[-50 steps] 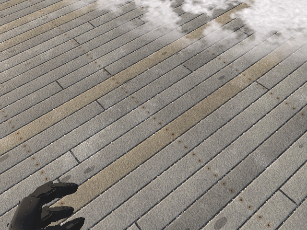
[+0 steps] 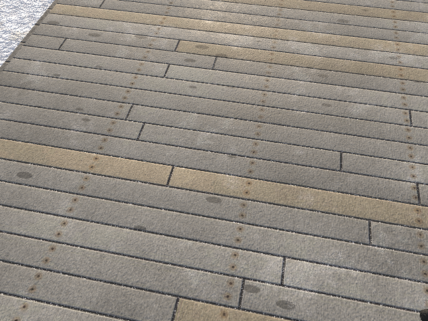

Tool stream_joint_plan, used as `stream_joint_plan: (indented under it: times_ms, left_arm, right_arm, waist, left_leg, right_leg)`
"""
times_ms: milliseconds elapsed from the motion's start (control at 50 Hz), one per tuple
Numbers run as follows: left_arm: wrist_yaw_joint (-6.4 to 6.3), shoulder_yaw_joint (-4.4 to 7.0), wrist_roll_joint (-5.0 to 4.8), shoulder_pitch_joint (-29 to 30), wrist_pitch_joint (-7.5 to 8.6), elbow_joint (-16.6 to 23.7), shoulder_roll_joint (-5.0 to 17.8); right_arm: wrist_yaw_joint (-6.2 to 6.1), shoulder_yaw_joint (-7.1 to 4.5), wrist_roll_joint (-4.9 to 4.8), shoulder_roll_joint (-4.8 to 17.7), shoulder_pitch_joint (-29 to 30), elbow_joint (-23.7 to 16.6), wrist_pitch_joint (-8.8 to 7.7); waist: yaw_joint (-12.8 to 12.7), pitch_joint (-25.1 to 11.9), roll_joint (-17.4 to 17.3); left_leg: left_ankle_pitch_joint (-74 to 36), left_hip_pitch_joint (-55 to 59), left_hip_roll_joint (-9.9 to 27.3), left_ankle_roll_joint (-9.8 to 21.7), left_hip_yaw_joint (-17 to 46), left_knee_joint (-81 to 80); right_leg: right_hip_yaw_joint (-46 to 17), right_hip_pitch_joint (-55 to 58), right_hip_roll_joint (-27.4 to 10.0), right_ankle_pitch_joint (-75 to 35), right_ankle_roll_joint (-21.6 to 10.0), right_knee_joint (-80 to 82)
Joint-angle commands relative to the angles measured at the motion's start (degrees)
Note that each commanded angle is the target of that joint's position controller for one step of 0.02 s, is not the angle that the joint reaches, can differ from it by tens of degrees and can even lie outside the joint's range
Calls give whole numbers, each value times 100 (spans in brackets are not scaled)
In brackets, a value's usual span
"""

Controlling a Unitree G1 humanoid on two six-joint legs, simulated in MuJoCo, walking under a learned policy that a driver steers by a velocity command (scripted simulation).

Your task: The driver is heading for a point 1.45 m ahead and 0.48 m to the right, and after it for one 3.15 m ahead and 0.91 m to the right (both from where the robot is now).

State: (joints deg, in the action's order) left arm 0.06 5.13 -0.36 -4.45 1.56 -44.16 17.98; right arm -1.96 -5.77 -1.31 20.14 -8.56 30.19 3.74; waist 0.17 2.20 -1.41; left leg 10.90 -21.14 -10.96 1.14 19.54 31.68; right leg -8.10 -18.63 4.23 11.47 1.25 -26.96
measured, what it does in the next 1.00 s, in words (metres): steps on the spot, turning right: left foot, then right foot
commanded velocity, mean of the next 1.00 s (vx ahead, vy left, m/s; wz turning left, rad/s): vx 0.00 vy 0.00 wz -0.54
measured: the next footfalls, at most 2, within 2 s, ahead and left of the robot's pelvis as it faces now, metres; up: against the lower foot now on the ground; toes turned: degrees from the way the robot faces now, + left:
left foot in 0.34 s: +0.02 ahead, +0.12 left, +0.00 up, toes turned -11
right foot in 0.72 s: +0.03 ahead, -0.16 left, +0.00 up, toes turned -27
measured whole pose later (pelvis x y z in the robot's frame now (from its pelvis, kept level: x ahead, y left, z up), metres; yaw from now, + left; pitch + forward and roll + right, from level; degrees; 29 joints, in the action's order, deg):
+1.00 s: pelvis +0.01 -0.06 +0.01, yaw -37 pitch +3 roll +2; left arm -1.7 4.6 -0.9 -9.6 -2.7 -33.8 19.4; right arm -1.1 -4.6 0.6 18.8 -4.7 37.9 -0.7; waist -0.7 4.4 -1.0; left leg 18.2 -31.7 -1.2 -4.9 6.7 52.0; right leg -9.0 -18.7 5.3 10.2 -3.1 -27.2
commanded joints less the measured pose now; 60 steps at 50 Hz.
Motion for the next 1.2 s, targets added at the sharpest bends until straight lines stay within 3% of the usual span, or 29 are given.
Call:
stream_joint_plan:
  times_ms: [20, 40, 60, 100, 140, 180, 220, 320, 340, 360, 380, 400, 420, 460, 560, 660, 700, 720, 740, 760, 780, 800, 820, 840, 880, 960, 1120, 1160, 1200]
  left_arm:
    - [-47, 277, 198, -41, -16, 365, 1236]
    - [-47, 236, 307, -45, 19, 440, 1015]
    - [-73, 134, 222, 196, 27, 548, 725]
    - [-88, -19, 56, 274, -4, 543, 444]
    - [-35, -186, 37, 273, -23, 443, 207]
    - [-22, -7, -43, -9, -157, 431, 700]
    - [-39, 159, -47, -481, -235, 413, 1151]
    - [-133, 205, -287, -266, -289, 580, 959]
    - [-169, 173, -279, -322, -296, 610, 788]
    - [-163, 103, -226, -329, -265, 752, 481]
    - [-127, 143, -201, -496, -213, 774, 591]
    - [-99, 263, -143, -640, -204, 681, 946]
    - [-85, 322, -169, -751, -258, 576, 988]
    - [-75, 257, -135, -799, -404, 561, 709]
    - [150, 39, -158, -87, -407, 1141, 343]
    - [253, 124, -135, -244, -531, 1356, 566]
    - [224, 246, -128, -720, -597, 1279, 694]
    - [118, 394, -96, -1347, -588, 1121, 983]
    - [-21, 585, -120, -1674, -547, 1197, 1823]
    - [34, 522, 127, -1366, -370, 1447, 1934]
    - [99, 410, 96, -1222, -235, 1445, 1515]
    - [64, 345, -5, -1018, -166, 1354, 1307]
    - [17, 302, -113, -724, -182, 1374, 1171]
    - [-47, 258, -143, -396, -225, 1446, 1107]
    - [-138, 247, -40, -200, -282, 1544, 1123]
    - [-222, 264, -74, -280, -334, 1503, 1168]
    - [-42, -223, 202, -191, -266, 1135, 322]
    - [-33, -181, 188, -424, -195, 985, 508]
    - [-113, -87, 257, -816, -151, 1000, 674]
  right_arm:
    - [25, -65, -19, 337, -351, -439, -60]
    - [42, -178, 135, 806, -310, -429, -167]
    - [51, -227, 147, 992, -367, -250, -188]
    - [17, -92, 211, 571, -335, -37, -151]
    - [72, 130, 273, 37, -305, -21, -172]
    - [68, 168, 250, -34, 150, -141, -255]
    - [23, 79, 93, 187, 277, -110, -305]
    - [9, -24, 5, 287, -381, 294, -427]
    - [3, -79, 48, 446, -564, 361, -427]
    - [-10, -171, 218, 851, -511, 359, -381]
    - [29, -174, 405, 780, -186, 308, -366]
    - [18, -73, 426, 459, 38, 184, -394]
    - [-24, -2, 369, 223, 277, 134, -410]
    - [-72, 18, 161, 160, 477, 171, -443]
    - [-89, -105, 209, 477, -2, 382, -323]
    - [111, -232, -2, 794, 136, 444, -406]
    - [164, -230, -109, 715, 237, 493, -490]
    - [206, -188, -92, 538, -3, 599, -545]
    - [226, -38, 228, 79, -45, 338, -585]
    - [189, 17, 331, 96, 231, 117, -620]
    - [160, -52, 203, 433, 578, 152, -601]
    - [122, -53, 131, 446, 679, 114, -597]
    - [55, -72, 183, 462, 591, 214, -576]
    - [12, -105, 233, 544, 525, 233, -545]
    - [48, -81, 242, 433, 310, 357, -523]
    - [67, 8, 191, 242, 227, 477, -497]
    - [231, 197, 115, 23, 93, 554, -505]
    - [231, 149, 163, 319, 216, 435, -530]
    - [206, -20, 114, 1070, 290, 305, -535]
  waist:
    - [310, -843, 1478]
    - [207, -719, 1535]
    - [258, -612, 1063]
    - [183, -460, 633]
    - [247, -402, 673]
    - [-37, -258, 1124]
    - [-260, -412, 1285]
    - [116, -818, 1228]
    - [123, -1034, 995]
    - [-9, -928, -371]
    - [-62, -742, -1383]
    - [-82, -630, -971]
    - [-202, -583, -667]
    - [-220, -339, -613]
    - [247, -334, -690]
    - [108, -434, -785]
    - [-229, -601, -662]
    - [-512, -890, -128]
    - [-406, -1090, 1695]
    - [-437, -1892, 1901]
    - [-613, -1650, 1002]
    - [-409, -1131, 787]
    - [-224, -824, 455]
    - [-64, -663, 538]
    - [69, -722, 679]
    - [34, -829, 716]
    - [-121, -682, 984]
    - [-115, -370, 762]
    - [-546, -281, -547]
  left_leg:
    - [2491, -858, -60, 37, -444, 1434]
    - [2473, -1080, 289, -240, -546, 2767]
    - [2130, -938, 448, -346, -539, 3295]
    - [1685, -788, 454, -518, -563, 3520]
    - [1493, -338, 801, -650, -1012, 2518]
    - [1638, -74, 805, -724, -1616, 1240]
    - [1688, -13, 612, -723, -1586, 653]
    - [135, 1317, 712, -327, -1415, -1408]
    - [-292, 2137, 1187, -146, -1238, -1387]
    - [-1455, 2562, 2219, 458, -311, -1197]
    - [-2693, 2313, 3187, 1199, 399, -1295]
    - [-3236, 2109, 3395, 1391, 220, -1262]
    - [-3200, 2017, 3104, 1202, -277, -1177]
    - [-3313, 2072, 2671, 911, -1018, -1029]
    - [-3072, 2235, 2634, 1059, -1688, -1105]
    - [-3017, 1842, 2842, 813, -2224, -745]
    - [-3115, 1508, 2703, 463, -2636, 144]
    - [-2684, 780, 2357, 59, -2938, 1251]
    - [1589, -1180, 1597, -499, -3062, 3108]
    - [3039, -2026, 925, -619, -1791, 4309]
    - [2736, -2086, 1156, -502, -1344, 4429]
    - [2242, -2086, 1240, -360, -1312, 4103]
    - [1807, -2012, 1349, -335, -1303, 3646]
    - [1458, -1750, 1343, -354, -1299, 3265]
    - [1027, -1281, 1092, -468, -1375, 3010]
    - [668, -1062, 861, -639, -1322, 2042]
    - [336, 665, 1330, -407, -1771, 447]
    - [-667, 884, 1278, -184, -1626, -444]
    - [-2024, 580, 1959, 486, -451, -592]
  right_leg:
    - [-2019, 1395, -2102, -1107, -1182, 1126]
    - [-2796, 904, -2625, -1130, -1786, 1198]
    - [-2283, 692, -2388, -1045, -1740, 1045]
    - [-1537, 632, -1692, -694, -1317, 930]
    - [-1137, 540, -1281, -791, -1153, 970]
    - [-1083, 706, -965, -1165, -1104, 832]
    - [-1591, 1194, -1126, -1415, -1221, 701]
    - [-2066, 1030, -995, -1558, -920, 407]
    - [-1814, 369, -790, -1014, -665, 99]
    - [-900, -832, -214, 236, -315, -814]
    - [-37, -1560, 123, 2152, -36, -1817]
    - [14, -1670, -262, 2331, 153, -2998]
    - [92, -1677, -350, 2094, 241, -3516]
    - [267, -2037, -555, 1422, 445, -3852]
    - [860, -1877, -817, 878, 540, -2726]
    - [1351, -718, -657, 674, 144, -1474]
    - [1467, 268, -408, 167, -164, -557]
    - [1114, 1493, -317, -844, -493, 42]
    - [-1131, 2919, -1750, -3977, -1238, 87]
    - [-2960, 2891, -2728, -3467, -2513, 415]
    - [-2410, 2571, -2525, -2657, -2345, 644]
    - [-1978, 2120, -2156, -1902, -1986, 720]
    - [-1692, 1745, -1847, -1344, -1673, 781]
    - [-1492, 1327, -1655, -1211, -1523, 823]
    - [-1332, 903, -1382, -1454, -1477, 819]
    - [-1448, 822, -1203, -1047, -1379, 679]
    - [-998, 153, -1301, -687, -1222, 397]
    - [-796, 174, -978, -167, -889, 206]
    - [122, 196, -131, 569, -369, -662]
